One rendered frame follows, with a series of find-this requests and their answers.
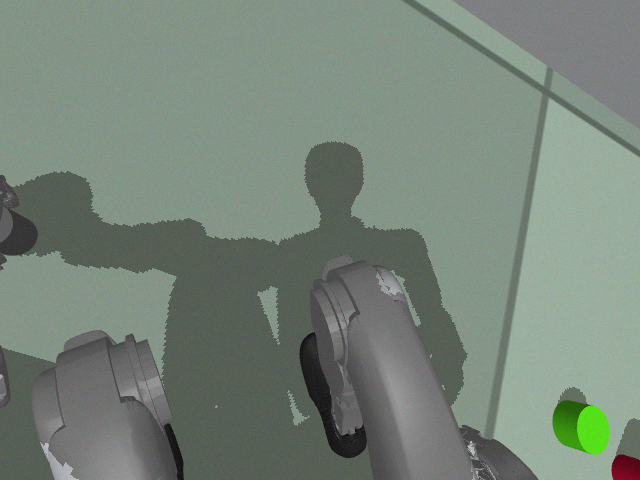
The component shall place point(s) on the right robot foot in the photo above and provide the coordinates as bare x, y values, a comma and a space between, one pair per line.
347, 446

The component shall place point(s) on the left robot hand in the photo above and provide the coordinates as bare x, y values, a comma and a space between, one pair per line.
9, 199

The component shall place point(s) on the right robot hand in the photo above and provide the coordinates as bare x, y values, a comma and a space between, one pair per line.
496, 461

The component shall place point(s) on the left robot foot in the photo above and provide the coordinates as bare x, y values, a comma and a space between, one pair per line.
175, 450

